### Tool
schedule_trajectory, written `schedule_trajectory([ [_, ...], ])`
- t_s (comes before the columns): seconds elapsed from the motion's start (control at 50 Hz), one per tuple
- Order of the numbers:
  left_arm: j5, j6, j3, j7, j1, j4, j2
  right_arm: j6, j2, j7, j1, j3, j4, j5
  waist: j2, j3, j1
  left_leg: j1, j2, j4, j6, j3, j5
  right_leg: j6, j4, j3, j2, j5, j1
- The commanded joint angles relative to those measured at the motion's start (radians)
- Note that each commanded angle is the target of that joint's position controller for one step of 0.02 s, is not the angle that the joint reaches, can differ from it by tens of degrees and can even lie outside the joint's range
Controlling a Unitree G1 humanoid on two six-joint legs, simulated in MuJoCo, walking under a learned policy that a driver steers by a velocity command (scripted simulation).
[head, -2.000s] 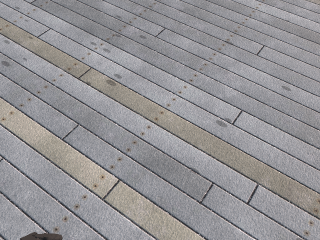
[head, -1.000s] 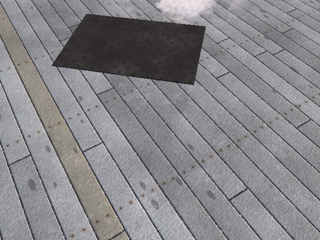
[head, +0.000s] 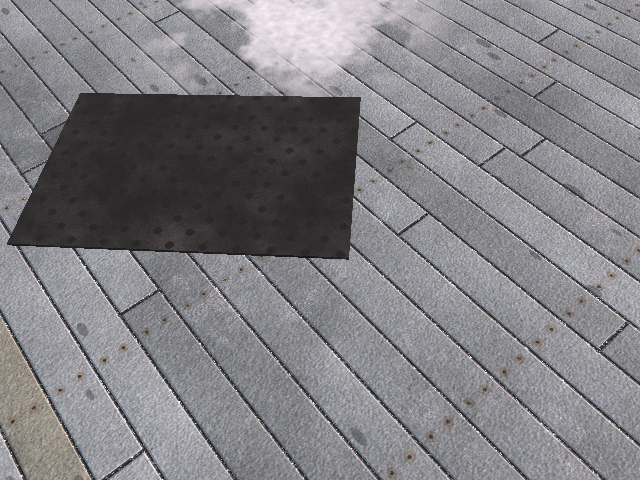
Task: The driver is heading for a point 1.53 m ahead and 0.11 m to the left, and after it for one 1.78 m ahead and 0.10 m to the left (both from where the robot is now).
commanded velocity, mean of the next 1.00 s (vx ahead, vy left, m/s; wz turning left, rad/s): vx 0.03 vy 0.00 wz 0.01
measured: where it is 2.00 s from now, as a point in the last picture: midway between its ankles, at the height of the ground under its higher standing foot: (180, 359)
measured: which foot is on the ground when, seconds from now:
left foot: up 0.00-0.26, down 0.28-0.66, up 0.68-1.00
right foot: down 0.00-0.28, up 0.30-0.64, down 0.66-1.00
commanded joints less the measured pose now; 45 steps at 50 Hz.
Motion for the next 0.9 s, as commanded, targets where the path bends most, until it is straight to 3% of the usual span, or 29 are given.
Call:
schedule_trajectory([
  [0.02,0.006,-0.007,0.051,0.006,0.045,-0.057,0.172,-0.008,-0.073,-0.005,-0.028,-0.011,-0.075,0.003,-0.127,-0.134,0.019,-0.097,-0.02,-0.075,-0.004,-0.01,0.014,-0.122,-0.064,0.305,-0.23,0.394,0.213],
  [0.16,0.018,-0.005,0.062,-0.005,0.013,-0.068,0.199,-0.033,-0.101,-0.01,-0.06,-0.006,-0.09,0.016,-0.155,-0.127,0.028,0.038,-0.072,-0.259,0.04,-0.051,0.015,-0.103,-0.035,0.458,-0.201,0.348,0.153],
  [0.24,0.014,-0.008,0.051,-0.008,-0.058,-0.076,0.175,-0.047,-0.11,-0.021,0.041,-0.008,-0.064,0.023,-0.174,-0.132,-0.027,0.284,-0.076,-0.509,0.067,-0.033,0.078,-0.034,0.0,0.469,-0.158,0.338,0.059],
  [0.26,0.004,-0.01,0.042,-0.004,-0.069,-0.075,0.157,-0.053,-0.112,-0.029,0.069,-0.01,-0.057,0.016,-0.144,-0.125,-0.048,0.39,-0.045,-0.648,0.078,-0.042,0.17,0.008,0.035,0.44,-0.122,0.217,-0.007],
  [0.28,0.001,-0.014,0.024,-0.002,-0.002,-0.07,0.095,-0.054,-0.165,-0.038,0.038,-0.019,-0.069,0.004,0.032,-0.143,-0.003,0.481,0.139,-0.753,0.128,-0.224,0.136,0.06,0.172,0.324,-0.037,-0.141,-0.091],
  [0.3,0.007,-0.013,0.019,0.006,0.039,-0.077,0.086,-0.044,-0.241,-0.034,-0.019,-0.027,-0.105,0.001,0.193,-0.125,0.017,0.479,0.35,-0.806,0.229,-0.503,0.203,0.092,0.353,0.102,0.128,-0.407,-0.223],
  [0.32,0.036,-0.011,0.038,0.009,0.032,-0.062,0.173,-0.037,-0.215,-0.022,0.045,-0.03,-0.078,-0.001,0.147,-0.136,-0.003,0.411,0.373,-0.765,0.318,-0.516,0.327,0.105,0.527,0.069,0.069,-0.409,-0.203],
  [0.34,0.035,-0.011,0.039,0.005,0.021,-0.046,0.173,-0.035,-0.152,-0.015,0.031,-0.015,-0.077,0.008,0.096,-0.106,0.009,0.374,0.329,-0.742,0.315,-0.423,0.37,0.107,0.594,0.067,0.039,-0.351,-0.193],
  [0.36,0.03,-0.008,0.034,-0.002,0.014,-0.027,0.157,-0.034,-0.118,-0.011,-0.003,-0.008,-0.079,0.011,0.072,-0.073,0.012,0.333,0.255,-0.734,0.288,-0.308,0.38,0.115,0.633,0.063,0.026,-0.29,-0.173],
  [0.38,0.025,-0.003,0.029,-0.011,0.016,-0.018,0.141,-0.034,-0.114,-0.012,-0.023,-0.007,-0.081,0.007,0.101,-0.08,0.018,0.34,0.201,-0.725,0.263,-0.237,0.397,0.122,0.666,0.045,0.03,-0.249,-0.167],
  [0.4,0.021,-0.001,0.019,-0.016,0.015,-0.011,0.119,-0.037,-0.103,-0.012,-0.007,-0.002,-0.072,0.006,0.126,-0.087,0.006,0.345,0.175,-0.714,0.259,-0.207,0.486,0.132,0.661,0.04,0.037,-0.25,-0.155],
  [0.44,0.015,0.006,-0.009,-0.013,-0.014,0.001,0.065,-0.047,-0.061,-0.005,0.021,0.016,-0.04,0.008,0.118,-0.103,-0.003,0.359,0.137,-0.708,0.238,-0.177,0.487,0.139,0.498,0.041,0.021,-0.252,-0.087],
  [0.46,0.018,0.01,-0.02,-0.011,-0.026,0.0,0.053,-0.047,-0.071,-0.001,0.02,0.014,-0.027,0.012,0.147,-0.095,0.006,0.383,0.117,-0.713,0.229,-0.19,0.437,0.144,0.38,-0.031,-0.02,-0.262,-0.073],
  [0.5,0.015,0.01,-0.023,0.008,-0.086,-0.008,0.069,-0.031,-0.167,0.012,0.086,-0.027,-0.009,0.01,0.195,-0.062,-0.041,0.427,0.11,-0.69,0.247,-0.271,0.446,0.142,0.262,-0.105,-0.016,-0.317,-0.083],
  [0.52,0.01,0.007,-0.024,0.017,-0.093,-0.009,0.076,-0.023,-0.19,0.019,0.119,-0.041,0.0,0.009,0.192,-0.065,-0.052,0.448,0.122,-0.677,0.257,-0.313,0.487,0.136,0.228,-0.1,-0.009,-0.31,-0.085],
  [0.58,-0.005,-0.015,-0.03,0.035,-0.074,-0.005,0.074,-0.015,-0.196,0.03,0.125,-0.062,0.008,0.016,0.166,-0.103,-0.036,0.484,0.132,-0.653,0.254,-0.407,0.573,0.111,0.113,-0.072,-0.007,-0.243,-0.052],
  [0.62,-0.002,-0.034,-0.034,0.047,-0.023,0.01,0.066,-0.009,-0.182,0.03,0.071,-0.068,0.001,0.024,0.143,-0.129,0.008,0.415,0.1,-0.625,0.215,-0.412,0.519,0.088,-0.049,-0.07,-0.014,-0.135,0.076],
  [0.64,0.006,-0.044,-0.03,0.054,0.009,0.02,0.083,-0.007,-0.166,0.028,0.048,-0.068,-0.006,0.031,0.118,-0.139,0.026,0.305,0.064,-0.597,0.168,-0.389,0.413,0.071,-0.143,-0.047,-0.053,-0.058,0.206],
  [0.66,0.022,-0.049,-0.016,0.063,0.024,0.019,0.15,-0.011,-0.116,0.027,0.06,-0.057,-0.019,0.038,-0.008,-0.148,0.019,0.145,-0.008,-0.486,0.111,-0.308,0.197,0.024,-0.209,0.09,-0.221,-0.091,0.333],
  [0.68,0.03,-0.04,0.0,0.064,-0.057,-0.002,0.232,-0.014,-0.063,0.023,0.077,-0.047,-0.043,0.045,-0.258,-0.083,-0.006,-0.033,-0.165,-0.295,0.073,-0.054,-0.104,-0.089,-0.251,0.305,-0.458,0.083,0.294],
  [0.7,0.034,-0.037,-0.01,0.059,-0.081,-0.01,0.171,-0.008,-0.148,0.014,0.094,-0.068,-0.016,0.008,-0.183,-0.065,-0.009,-0.005,-0.076,-0.062,0.065,-0.01,-0.199,-0.167,-0.199,0.258,-0.522,0.29,0.197],
  [0.72,0.028,-0.039,-0.036,0.054,-0.126,-0.029,0.087,0.001,-0.161,0.017,0.128,-0.081,0.012,0.006,-0.116,-0.057,-0.046,0.025,-0.062,0.034,0.067,-0.007,-0.17,-0.16,-0.176,0.167,-0.469,0.388,0.164],
  [0.74,0.028,-0.039,-0.049,0.052,-0.164,-0.038,0.05,0.013,-0.15,0.023,0.157,-0.082,0.033,0.005,-0.1,-0.039,-0.067,0.031,-0.053,0.109,0.06,0.003,-0.117,-0.127,-0.155,0.065,-0.404,0.436,0.144],
  [0.76,0.03,-0.042,-0.052,0.055,-0.175,-0.041,0.046,0.025,-0.142,0.035,0.163,-0.081,0.034,0.005,-0.134,-0.039,-0.074,0.008,-0.045,0.143,0.052,0.015,-0.072,-0.1,-0.142,-0.003,-0.362,0.46,0.167],
  [0.8,0.033,-0.044,-0.047,0.056,-0.136,-0.032,0.062,0.034,-0.118,0.057,0.139,-0.07,0.021,0.014,-0.175,-0.034,-0.043,-0.031,-0.028,0.112,0.024,0.057,-0.037,-0.085,-0.12,-0.082,-0.327,0.525,0.22],
  [0.86,0.035,-0.044,-0.032,0.052,-0.053,-0.009,0.09,0.038,-0.096,0.075,0.051,-0.056,-0.028,0.019,-0.173,-0.038,0.013,-0.069,-0.001,0.004,0.009,0.087,-0.032,-0.103,-0.097,-0.101,-0.371,0.556,0.312],
  [0.9,0.036,-0.047,-0.024,0.044,-0.04,-0.001,0.107,0.041,-0.082,0.083,0.021,-0.048,-0.055,0.019,-0.176,-0.044,0.022,-0.035,0.012,-0.08,0.019,0.106,-0.039,-0.101,-0.082,-0.129,-0.394,0.56,0.318],
])
Keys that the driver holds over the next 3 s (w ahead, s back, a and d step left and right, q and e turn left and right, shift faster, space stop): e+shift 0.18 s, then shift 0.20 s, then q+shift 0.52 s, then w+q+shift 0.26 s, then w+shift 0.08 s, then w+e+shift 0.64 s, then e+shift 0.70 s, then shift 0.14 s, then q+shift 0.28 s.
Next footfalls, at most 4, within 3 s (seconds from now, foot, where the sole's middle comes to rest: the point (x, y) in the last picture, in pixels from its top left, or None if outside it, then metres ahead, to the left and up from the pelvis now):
0.28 left None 0.12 0.12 -0.78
0.66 right None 0.02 -0.06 -0.78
1.16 left None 0.09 0.20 -0.78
1.62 right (221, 431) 0.53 0.30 -0.78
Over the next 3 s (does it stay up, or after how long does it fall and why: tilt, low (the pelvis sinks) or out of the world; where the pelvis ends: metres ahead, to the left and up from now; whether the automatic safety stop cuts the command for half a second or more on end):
stays up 0.99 0.40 0.00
